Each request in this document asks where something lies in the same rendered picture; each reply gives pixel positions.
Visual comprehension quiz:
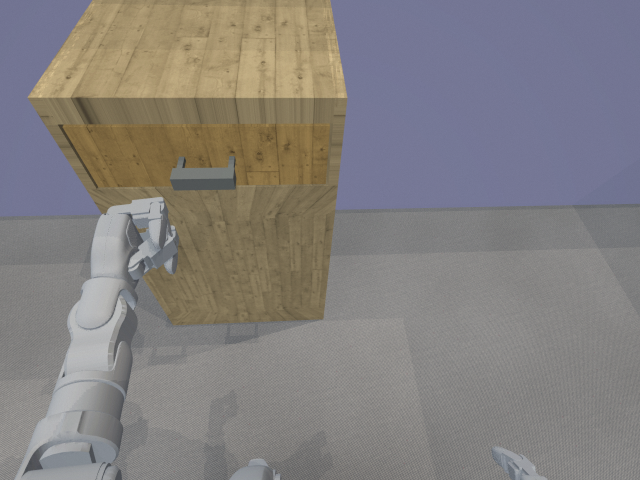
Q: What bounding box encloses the robot left shin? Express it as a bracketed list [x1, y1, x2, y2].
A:
[248, 459, 269, 467]

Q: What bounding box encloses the cabinet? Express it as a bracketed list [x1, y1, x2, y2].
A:
[27, 0, 347, 325]

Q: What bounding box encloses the handle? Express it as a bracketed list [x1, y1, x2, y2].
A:
[170, 156, 236, 191]

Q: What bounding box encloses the drawer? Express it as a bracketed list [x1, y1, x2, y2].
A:
[63, 124, 330, 187]

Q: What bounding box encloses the right robot hand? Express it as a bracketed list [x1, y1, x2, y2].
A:
[492, 446, 548, 480]

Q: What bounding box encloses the left robot hand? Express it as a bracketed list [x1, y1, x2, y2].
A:
[91, 197, 179, 289]

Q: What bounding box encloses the left robot forearm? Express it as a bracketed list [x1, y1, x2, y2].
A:
[14, 277, 138, 480]

